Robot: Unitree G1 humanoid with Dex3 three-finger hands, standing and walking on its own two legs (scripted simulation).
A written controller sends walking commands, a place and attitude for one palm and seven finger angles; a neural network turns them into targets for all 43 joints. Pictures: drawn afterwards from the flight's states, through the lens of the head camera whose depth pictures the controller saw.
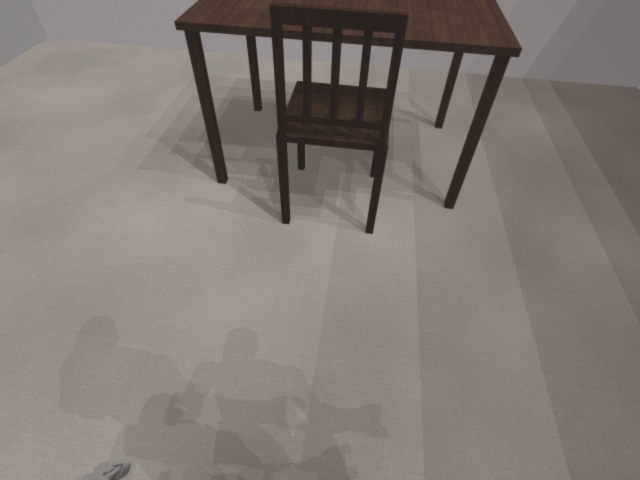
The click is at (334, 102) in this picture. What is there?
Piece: chair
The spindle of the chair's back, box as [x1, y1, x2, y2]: [329, 28, 341, 118]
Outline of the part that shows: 333,28 329,112 329,117 331,118 336,117 341,29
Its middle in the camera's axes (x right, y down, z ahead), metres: +0.04 -0.52 +1.23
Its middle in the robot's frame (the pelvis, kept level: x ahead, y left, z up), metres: +1.27 +0.02 -0.08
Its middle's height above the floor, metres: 0.69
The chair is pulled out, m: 0.00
